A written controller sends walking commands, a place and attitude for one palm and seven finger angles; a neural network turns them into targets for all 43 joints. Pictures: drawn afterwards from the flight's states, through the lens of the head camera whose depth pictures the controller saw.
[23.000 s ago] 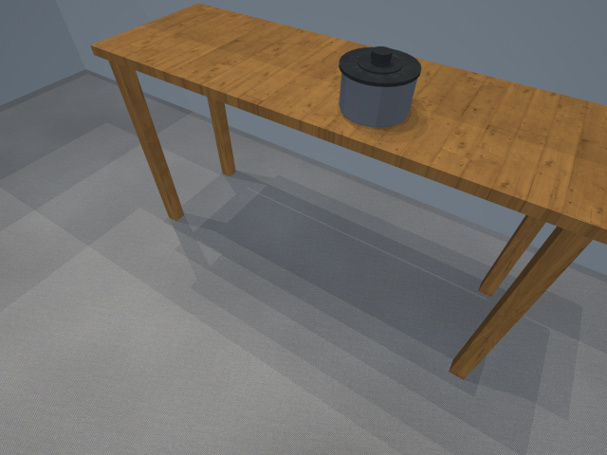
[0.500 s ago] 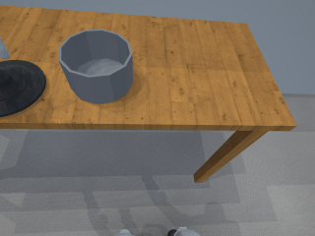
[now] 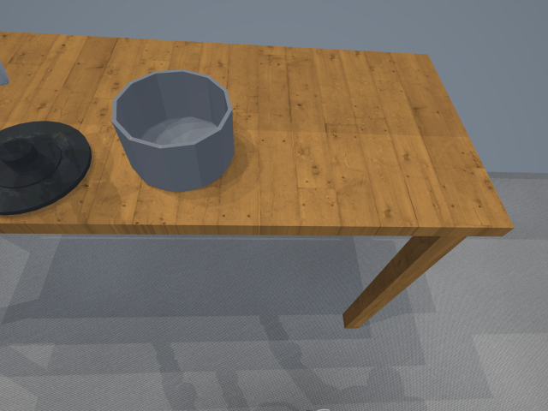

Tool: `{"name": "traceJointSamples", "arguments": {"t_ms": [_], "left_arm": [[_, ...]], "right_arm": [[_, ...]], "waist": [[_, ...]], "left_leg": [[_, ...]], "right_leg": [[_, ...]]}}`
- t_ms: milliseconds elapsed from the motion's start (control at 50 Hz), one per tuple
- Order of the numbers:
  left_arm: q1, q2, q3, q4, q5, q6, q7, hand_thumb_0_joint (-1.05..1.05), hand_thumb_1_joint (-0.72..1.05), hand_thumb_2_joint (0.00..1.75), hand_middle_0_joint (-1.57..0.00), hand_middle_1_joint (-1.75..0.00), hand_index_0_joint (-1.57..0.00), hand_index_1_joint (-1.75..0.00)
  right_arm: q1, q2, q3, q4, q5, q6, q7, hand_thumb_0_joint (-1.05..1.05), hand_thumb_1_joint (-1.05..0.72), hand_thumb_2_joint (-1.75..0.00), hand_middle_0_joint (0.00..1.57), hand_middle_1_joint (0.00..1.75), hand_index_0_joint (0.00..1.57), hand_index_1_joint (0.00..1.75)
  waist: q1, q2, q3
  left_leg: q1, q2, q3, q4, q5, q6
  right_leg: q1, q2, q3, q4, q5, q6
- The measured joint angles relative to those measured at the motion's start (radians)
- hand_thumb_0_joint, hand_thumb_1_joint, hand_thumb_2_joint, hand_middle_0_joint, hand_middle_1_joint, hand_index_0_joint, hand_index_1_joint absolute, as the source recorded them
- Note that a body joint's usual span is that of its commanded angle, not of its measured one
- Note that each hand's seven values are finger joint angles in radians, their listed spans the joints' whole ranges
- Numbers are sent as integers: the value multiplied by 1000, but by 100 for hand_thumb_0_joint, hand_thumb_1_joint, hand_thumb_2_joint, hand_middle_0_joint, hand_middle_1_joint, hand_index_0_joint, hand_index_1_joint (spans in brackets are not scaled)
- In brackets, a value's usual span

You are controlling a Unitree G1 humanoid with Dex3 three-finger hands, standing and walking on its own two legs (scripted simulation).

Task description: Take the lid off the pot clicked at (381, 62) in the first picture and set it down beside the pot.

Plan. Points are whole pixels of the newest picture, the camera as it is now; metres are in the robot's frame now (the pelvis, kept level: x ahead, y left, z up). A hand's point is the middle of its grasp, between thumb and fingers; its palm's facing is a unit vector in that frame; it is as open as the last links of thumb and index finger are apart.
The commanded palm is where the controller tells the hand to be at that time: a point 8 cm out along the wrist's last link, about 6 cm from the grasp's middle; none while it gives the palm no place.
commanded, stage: raise the empty hand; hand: left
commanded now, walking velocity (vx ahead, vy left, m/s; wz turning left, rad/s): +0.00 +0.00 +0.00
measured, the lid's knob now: (18, 152) +0.49 +0.37 +0.06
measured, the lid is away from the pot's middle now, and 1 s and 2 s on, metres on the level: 0.24 0.24 0.24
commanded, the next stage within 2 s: draw the hand back to the body in 0.50 s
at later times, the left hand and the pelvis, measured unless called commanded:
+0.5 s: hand out of the picture +0.45 +0.37 +0.23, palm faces -0.29 -0.15 -0.95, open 11.0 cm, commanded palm +0.48 +0.36 +0.29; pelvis +0.00 -0.01 +0.01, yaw +0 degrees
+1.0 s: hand out of the picture +0.44 +0.35 +0.22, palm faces -0.23 -0.08 -0.97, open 11.0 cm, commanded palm +0.41 +0.34 +0.28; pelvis +0.01 -0.01 +0.01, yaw +1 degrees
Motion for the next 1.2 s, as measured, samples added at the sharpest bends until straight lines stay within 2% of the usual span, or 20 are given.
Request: {"name": "traceJointSamples", "arguments": {"t_ms": [380,500,580,660,760,920,1100,1120,1160,1180,1200], "left_arm": [[-61,21,-18,-2,9,52,-23,0,-2,68,-37,-83,-38,-84],[-100,31,-52,43,15,76,-26,0,-2,68,-37,-83,-38,-84],[-101,36,-54,50,23,82,-29,0,-2,68,-37,-83,-38,-84],[-90,37,-25,26,27,75,-27,0,-2,68,-37,-83,-38,-84],[-26,41,17,-41,17,68,-21,0,-2,68,-37,-83,-38,-84],[144,8,77,-218,-25,64,-18,0,-2,68,-37,-83,-38,-84],[287,-44,87,-372,-77,76,-20,0,-2,68,-37,-83,-38,-84],[297,-66,123,-378,-208,78,10,0,-2,68,-37,-83,-38,-84],[334,-131,208,-403,-502,49,134,0,-2,68,-38,-83,-38,-84],[363,-163,246,-426,-620,34,198,0,-2,68,-38,-83,-39,-84],[392,-194,279,-453,-716,22,257,0,-2,68,-38,-83,-39,-84]], "right_arm": [[-23,-5,4,2,1,-6,10,0,-91,-90,20,30,21,30],[-31,-7,12,8,6,-18,5,0,-91,-90,20,30,21,30],[-28,-10,12,13,6,-28,1,0,-91,-90,20,30,21,30],[-15,-12,5,16,1,-33,1,0,-91,-90,20,30,21,30],[-4,-14,-8,-1,-5,-9,18,0,-91,-90,20,30,21,30],[-31,-7,-12,-38,-5,26,37,0,-91,-90,20,30,21,30],[-109,2,-3,-78,-7,24,43,0,-91,-90,20,30,21,30],[-105,5,-11,-95,-6,9,42,0,-91,-90,20,30,21,30],[-86,8,-13,-127,-11,-39,37,0,-91,-90,20,30,20,30],[-83,10,-4,-133,-15,-58,35,0,-91,-90,20,30,20,30],[-83,13,5,-132,-18,-74,32,0,-91,-90,20,30,20,30]], "waist": [[8,0,9],[6,-5,17],[3,-8,22],[0,-9,19],[2,-5,14],[23,7,20],[63,13,28],[76,13,40],[105,12,71],[116,8,79],[125,1,83]], "left_leg": [[69,-6,-1,-68,30,-5],[82,-5,0,-84,37,-7],[85,-5,2,-93,41,-8],[88,-6,1,-103,44,-9],[99,-7,5,-108,40,-9],[127,-13,5,-120,43,-8],[172,-21,-8,-139,55,-10],[185,-21,-9,-145,58,-12],[229,-22,-10,-166,66,-19],[250,-21,-7,-178,69,-20],[268,-19,-3,-188,71,-21]], "right_leg": [[64,-5,0,-54,22,0],[75,-4,2,-67,28,-1],[76,-4,4,-75,31,-1],[79,-5,3,-83,33,-2],[85,-6,8,-80,26,-3],[108,-11,8,-79,22,-2],[153,-19,-5,-88,23,-3],[166,-20,-7,-91,24,-9],[206,-20,-7,-104,26,-26],[224,-19,-4,-112,28,-24],[239,-17,0,-120,31,-19]]}}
